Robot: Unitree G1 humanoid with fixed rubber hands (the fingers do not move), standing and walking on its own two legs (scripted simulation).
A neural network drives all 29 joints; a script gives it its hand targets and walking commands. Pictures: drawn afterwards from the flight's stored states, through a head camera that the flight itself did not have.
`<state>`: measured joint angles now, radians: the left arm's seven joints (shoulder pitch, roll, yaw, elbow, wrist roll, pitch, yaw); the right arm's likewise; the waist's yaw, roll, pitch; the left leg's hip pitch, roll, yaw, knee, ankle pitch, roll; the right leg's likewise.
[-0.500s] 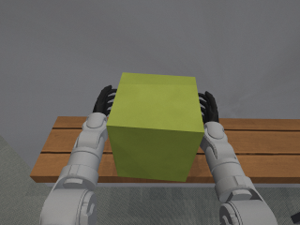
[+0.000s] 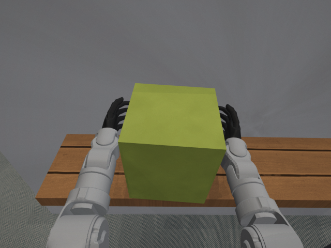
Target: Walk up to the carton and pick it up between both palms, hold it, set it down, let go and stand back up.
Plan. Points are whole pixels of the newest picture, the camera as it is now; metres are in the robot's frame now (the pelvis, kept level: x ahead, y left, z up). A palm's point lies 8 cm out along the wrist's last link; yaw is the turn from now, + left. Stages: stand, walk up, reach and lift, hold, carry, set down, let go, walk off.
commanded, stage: reach and lift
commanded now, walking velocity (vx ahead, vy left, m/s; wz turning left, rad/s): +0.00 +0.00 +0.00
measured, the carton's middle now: (170, 145) +0.39 -0.01 +0.06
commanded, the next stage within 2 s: none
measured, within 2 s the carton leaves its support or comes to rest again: neither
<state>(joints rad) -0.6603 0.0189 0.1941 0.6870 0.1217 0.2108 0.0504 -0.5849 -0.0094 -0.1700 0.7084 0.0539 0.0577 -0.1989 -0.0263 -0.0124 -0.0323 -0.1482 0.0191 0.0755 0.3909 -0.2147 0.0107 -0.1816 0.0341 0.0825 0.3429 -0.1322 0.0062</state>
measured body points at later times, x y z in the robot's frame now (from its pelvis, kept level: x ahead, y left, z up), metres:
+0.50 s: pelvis +0.00 +0.00 +0.00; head -0.03 +0.01 +0.45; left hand +0.39 +0.15 +0.17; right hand +0.39 -0.15 +0.16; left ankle +0.00 +0.10 -0.75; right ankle +0.03 -0.12 -0.75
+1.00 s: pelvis -0.01 +0.00 +0.00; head -0.04 +0.01 +0.45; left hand +0.39 +0.16 +0.20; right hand +0.40 -0.15 +0.19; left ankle +0.00 +0.10 -0.75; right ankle +0.03 -0.12 -0.75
